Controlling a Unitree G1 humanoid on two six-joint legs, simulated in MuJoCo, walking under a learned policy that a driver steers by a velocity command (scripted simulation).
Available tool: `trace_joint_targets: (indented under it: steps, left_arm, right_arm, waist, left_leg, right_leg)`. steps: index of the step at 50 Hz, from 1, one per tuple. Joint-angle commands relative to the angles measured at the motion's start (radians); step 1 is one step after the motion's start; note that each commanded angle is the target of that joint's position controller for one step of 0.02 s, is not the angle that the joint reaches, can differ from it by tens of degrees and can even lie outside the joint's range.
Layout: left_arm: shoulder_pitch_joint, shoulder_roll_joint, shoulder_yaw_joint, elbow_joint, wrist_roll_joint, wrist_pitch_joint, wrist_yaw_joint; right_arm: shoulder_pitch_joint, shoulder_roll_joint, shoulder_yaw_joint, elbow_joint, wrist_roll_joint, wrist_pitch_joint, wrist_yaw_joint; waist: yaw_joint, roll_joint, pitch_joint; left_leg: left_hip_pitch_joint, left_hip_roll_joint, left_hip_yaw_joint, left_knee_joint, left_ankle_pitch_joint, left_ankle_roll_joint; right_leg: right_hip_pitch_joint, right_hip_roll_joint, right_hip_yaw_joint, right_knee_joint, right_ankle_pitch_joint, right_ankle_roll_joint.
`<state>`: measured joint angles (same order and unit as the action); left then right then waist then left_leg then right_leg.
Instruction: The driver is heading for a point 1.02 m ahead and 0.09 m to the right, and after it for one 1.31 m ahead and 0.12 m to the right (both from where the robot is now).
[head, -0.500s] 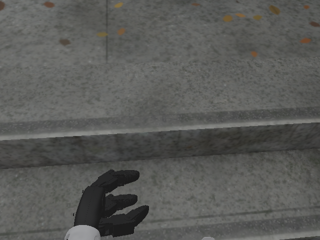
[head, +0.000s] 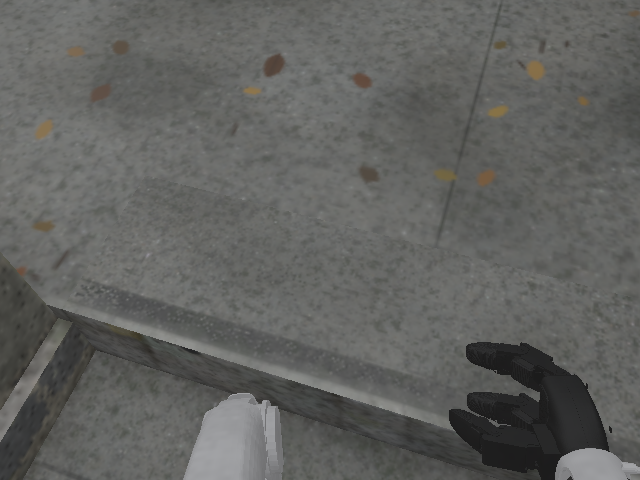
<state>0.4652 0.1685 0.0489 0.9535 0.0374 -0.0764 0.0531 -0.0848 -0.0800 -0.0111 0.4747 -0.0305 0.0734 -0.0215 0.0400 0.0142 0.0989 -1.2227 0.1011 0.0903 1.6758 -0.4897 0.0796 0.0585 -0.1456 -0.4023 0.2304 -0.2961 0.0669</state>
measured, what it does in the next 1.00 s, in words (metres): climbs: left foot 0.17 m higher, then right foot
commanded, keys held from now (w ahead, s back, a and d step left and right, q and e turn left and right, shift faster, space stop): q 0.16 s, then e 0.44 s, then w+e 0.40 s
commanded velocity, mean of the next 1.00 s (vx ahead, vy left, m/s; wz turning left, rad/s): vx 0.12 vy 0.00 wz -0.14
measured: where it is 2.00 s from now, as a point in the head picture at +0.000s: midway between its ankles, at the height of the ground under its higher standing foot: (353, 305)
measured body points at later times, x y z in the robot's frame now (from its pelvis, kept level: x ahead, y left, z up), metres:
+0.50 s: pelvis +0.17 +0.06 +0.14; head +0.17 +0.08 +0.59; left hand +0.28 +0.27 +0.01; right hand +0.31 -0.15 +0.05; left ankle +0.22 +0.11 -0.57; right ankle +0.18 -0.10 -0.39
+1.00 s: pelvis +0.29 +0.03 +0.16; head +0.29 +0.02 +0.61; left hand +0.32 +0.28 +0.03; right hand +0.43 -0.22 +0.08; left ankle +0.33 +0.14 -0.28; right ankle +0.18 -0.05 -0.57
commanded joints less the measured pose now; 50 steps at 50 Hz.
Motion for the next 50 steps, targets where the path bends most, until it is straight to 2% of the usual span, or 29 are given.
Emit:
trace_joint_targets:
  steps: [1, 2, 3, 4, 5, 6, 7, 9, 11, 12, 14, 15, 17, 19, 23, 27, 29, 32, 35, 37, 38, 39, 40, 42, 43, 45, 47, 49, 50]
  left_arm:
    - [-0.045, 0.21, 0.04, -0.084, -0.035, 0.024, 0.009]
    - [-0.056, 0.299, 0.054, -0.094, -0.063, 0.028, -0.016]
    - [-0.097, 0.361, 0.073, -0.111, -0.088, 0.016, -0.049]
    - [-0.135, 0.339, 0.069, -0.185, -0.084, -0.009, -0.074]
    - [-0.228, 0.242, 0.054, -0.299, -0.076, -0.038, -0.098]
    - [-0.172, 0.135, 0.031, -0.312, -0.031, -0.035, -0.109]
    - [-0.219, 0.078, 0.021, -0.346, -0.029, -0.015, -0.094]
    - [-0.216, 0.007, 0.002, -0.37, 0.005, -0.008, -0.044]
    - [-0.137, 0.007, -0.013, -0.346, 0.006, 0.011, -0.012]
    - [-0.168, -0.004, -0.019, -0.354, 0.009, 0.022, 0.0]
    - [-0.203, -0.024, -0.031, -0.365, -0.004, 0.04, 0.017]
    - [-0.197, 0.002, -0.027, -0.36, -0.017, 0.051, 0.024]
    - [-0.202, 0.032, -0.01, -0.327, -0.023, 0.079, 0.026]
    - [-0.168, 0.016, 0.008, -0.282, -0.01, 0.078, 0.04]
    - [-0.212, 0.009, 0.029, -0.254, -0.014, 0.107, 0.013]
    - [-0.253, 0.028, 0.044, -0.242, -0.002, 0.102, -0.004]
    - [-0.304, 0.011, 0.027, -0.267, -0.012, 0.098, -0.025]
    - [-0.284, -0.002, 0.017, -0.265, -0.052, 0.111, -0.034]
    - [-0.232, 0.026, 0.025, -0.275, -0.033, 0.104, -0.038]
    - [-0.064, 0.043, 0.036, -0.211, -0.018, 0.076, -0.046]
    - [0.038, 0.116, 0.056, -0.199, 0.011, 0.055, -0.049]
    - [0.086, 0.237, 0.091, -0.209, -0.006, 0.064, -0.041]
    - [0.044, 0.186, 0.078, -0.237, -0.012, 0.066, -0.037]
    - [-0.056, 0.149, 0.056, -0.262, -0.013, 0.049, -0.041]
    - [-0.062, 0.144, 0.05, -0.262, -0.017, 0.029, -0.043]
    - [0.003, 0.13, 0.042, -0.205, -0.019, 0.007, -0.055]
    - [0.062, 0.13, 0.036, -0.156, -0.017, -0.01, -0.059]
    - [0.067, 0.129, 0.027, -0.124, -0.006, -0.022, -0.052]
    - [0.073, 0.133, 0.022, -0.106, -0.001, -0.029, -0.052]
  right_arm:
    - [0.007, -0.061, -0.006, -0.06, 0.034, 0.008, 0.026]
    - [0.157, -0.091, -0.024, -0.021, 0.038, -0.001, 0.027]
    - [0.335, -0.158, -0.041, 0.018, 0.034, -0.018, 0.031]
    - [0.426, -0.234, -0.075, 0.06, 0.039, -0.034, 0.023]
    - [0.338, -0.405, -0.137, 0.006, 0.013, -0.024, 0.015]
    - [0.202, -0.383, -0.14, -0.032, -0.001, -0.004, 0.001]
    - [0.148, -0.329, -0.123, -0.006, -0.009, -0.005, -0.006]
    - [0.127, -0.181, -0.079, 0.066, 0.0, -0.028, -0.023]
    - [0.132, -0.123, -0.051, 0.112, 0.003, -0.07, -0.029]
    - [0.162, -0.127, -0.042, 0.144, 0.014, -0.095, -0.024]
    - [0.205, -0.125, -0.026, 0.174, 0.009, -0.12, -0.028]
    - [0.214, -0.143, -0.025, 0.172, 0.003, -0.119, -0.032]
    - [0.235, -0.092, 0.004, 0.146, 0.016, -0.114, -0.057]
    - [0.253, -0.139, -0.015, 0.163, -0.008, -0.146, -0.05]
    - [0.302, -0.134, -0.02, 0.161, -0.001, -0.165, -0.049]
    - [0.362, -0.135, -0.033, 0.145, 0.009, -0.175, -0.066]
    - [0.368, -0.146, -0.035, 0.128, 0.005, -0.162, -0.081]
    - [0.409, -0.194, -0.064, 0.124, -0.019, -0.136, -0.074]
    - [0.453, -0.241, -0.089, 0.162, 0.009, -0.115, -0.052]
    - [0.43, -0.213, -0.088, 0.191, 0.025, -0.1, -0.036]
    - [0.37, -0.148, -0.068, 0.167, 0.024, -0.105, -0.019]
    - [0.224, -0.153, -0.067, 0.078, 0.032, -0.114, -0.01]
    - [0.21, -0.176, -0.075, 0.097, 0.002, -0.125, 0.003]
    - [0.236, -0.179, -0.075, 0.128, 0.006, -0.158, 0.03]
    - [0.219, -0.166, -0.064, 0.124, -0.015, -0.166, 0.04]
    - [0.187, -0.108, -0.036, 0.116, -0.032, -0.154, 0.041]
    - [0.081, -0.052, 0.002, 0.038, -0.022, -0.145, 0.033]
    - [-0.019, -0.05, 0.024, -0.036, -0.012, -0.137, 0.024]
    - [-0.051, -0.045, 0.031, -0.063, -0.011, -0.132, 0.019]
  waist:
    - [-0.035, -0.125, -0.165]
    - [-0.092, -0.198, -0.261]
    - [-0.17, -0.201, -0.417]
    - [-0.222, -0.121, -0.479]
    - [-0.215, 0.242, -0.597]
    - [-0.123, 0.135, -0.647]
    - [-0.088, 0.082, -0.547]
    - [-0.022, 0.011, -0.289]
    - [0.007, -0.019, -0.179]
    - [0.008, -0.059, -0.155]
    - [-0.002, -0.032, -0.148]
    - [-0.011, 0.015, -0.149]
    - [-0.052, 0.023, -0.204]
    - [-0.045, 0.056, -0.214]
    - [-0.049, 0.024, -0.14]
    - [-0.083, 0.09, -0.131]
    - [-0.083, 0.117, -0.132]
    - [-0.099, 0.21, -0.158]
    - [-0.077, 0.146, -0.147]
    - [0.008, -0.026, -0.121]
    - [0.06, -0.199, -0.135]
    - [0.106, -0.424, -0.069]
    - [0.091, -0.259, -0.033]
    - [0.023, -0.116, -0.038]
    - [0.008, -0.062, -0.025]
    - [0.026, -0.056, -0.063]
    - [0.022, -0.061, -0.002]
    - [0.01, -0.018, 0.038]
    - [0.021, -0.09, 0.039]
  left_leg:
    - [0.432, -0.073, 0.195, -0.471, -0.067, 0.034]
    - [0.628, -0.145, 0.198, -0.463, -0.041, 0.065]
    - [0.864, -0.186, 0.096, -0.632, 0.101, 0.099]
    - [1.167, -0.147, -0.203, -0.789, 0.118, 0.162]
    - [1.276, 0.118, -0.817, -1.2, 0.188, 0.286]
    - [1.18, 0.136, -0.884, -1.251, 0.043, 0.274]
    - [1.03, 0.114, -0.828, -1.229, -0.188, 0.25]
    - [0.787, 0.066, -0.674, -1.085, -0.126, 0.162]
    - [0.639, 0.069, -0.508, -1.088, 0.105, 0.127]
    - [0.609, 0.084, -0.468, -1.09, 0.22, 0.114]
    - [0.627, 0.082, -0.364, -1.09, 0.306, 0.096]
    - [0.666, 0.084, -0.321, -1.141, 0.345, 0.086]
    - [0.789, 0.118, -0.334, -1.191, 0.498, 0.052]
    - [0.785, 0.134, -0.278, -1.22, 0.536, 0.094]
    - [0.862, 0.12, -0.235, -1.251, 0.292, 0.133]
    - [0.987, 0.154, -0.203, -1.277, 0.328, 0.166]
    - [1.042, 0.145, -0.158, -1.296, 0.363, 0.152]
    - [1.002, 0.159, -0.111, -1.283, 0.371, 0.171]
    - [0.949, 0.215, -0.168, -1.336, 0.142, 0.168]
    - [0.819, 0.127, -0.063, -1.156, 0.013, 0.106]
    - [0.609, 0.05, 0.064, -0.86, 0.022, 0.034]
    - [0.301, -0.11, 0.034, -0.667, -0.011, -0.032]
    - [0.213, -0.064, -0.067, -0.398, 0.05, -0.064]
    - [0.149, -0.058, -0.089, -0.115, 0.16, -0.073]
    - [0.093, -0.042, -0.09, -0.045, 0.18, -0.067]
    - [-0.048, -0.067, -0.06, 0.325, 0.18, -0.035]
    - [-0.23, -0.062, -0.074, 0.543, 0.087, -0.012]
    - [-0.291, -0.031, -0.093, 0.468, 0.01, -0.01]
    - [-0.33, -0.03, -0.078, 0.53, -0.026, -0.003]
  right_leg:
    - [-0.003, -0.137, 0.062, -0.044, 0.926, -0.232]
    - [0.029, -0.185, 0.073, 0.153, 1.504, -0.226]
    - [0.014, -0.158, 0.078, 0.405, 1.584, -0.178]
    - [-0.349, -0.039, 0.127, 0.74, 1.183, -0.097]
    - [-0.656, 0.198, 0.256, 1.332, -0.042, -0.005]
    - [-0.697, 0.174, 0.516, 1.58, -0.034, -0.033]
    - [-0.743, 0.155, 0.526, 1.629, 0.071, -0.046]
    - [-0.859, 0.116, 0.511, 1.668, 0.184, -0.07]
    - [-0.837, 0.126, 0.505, 1.7, 0.153, -0.07]
    - [-0.851, 0.128, 0.516, 1.697, 0.153, -0.059]
    - [-0.877, 0.126, 0.572, 1.563, 0.144, -0.037]
    - [-0.874, 0.15, 0.55, 1.464, 0.107, -0.036]
    - [-0.865, 0.172, 0.56, 1.442, 0.15, -0.01]
    - [-0.839, 0.188, 0.518, 1.521, 0.187, -0.018]
    - [-0.893, 0.184, 0.486, 1.491, 0.197, -0.018]
    - [-0.898, 0.154, 0.453, 1.364, 0.142, -0.005]
    - [-0.82, 0.115, 0.408, 1.029, 0.042, 0.001]
    - [-0.571, 0.149, 0.308, 0.67, -0.203, -0.065]
    - [-0.389, 0.16, 0.265, 0.446, -0.16, -0.133]
    - [-0.171, 0.193, 0.324, 0.196, -0.109, -0.171]
    - [-0.013, 0.004, 0.657, 0.058, -0.244, -0.219]
    - [0.007, -0.153, 1.094, -0.051, -0.335, -0.374]
    - [-0.007, -0.172, 1.111, -0.081, -0.418, -0.434]
    - [-0.061, -0.11, 0.964, -0.031, -0.305, -0.425]
    - [-0.073, -0.079, 0.907, 0.004, -0.249, -0.399]
    - [-0.057, -0.045, 0.874, 0.044, -0.191, -0.394]
    - [-0.09, -0.058, 0.862, 0.047, -0.145, -0.381]
    - [-0.141, -0.065, 0.809, 0.01, -0.122, -0.338]
    - [-0.146, -0.064, 0.82, -0.01, -0.105, -0.342]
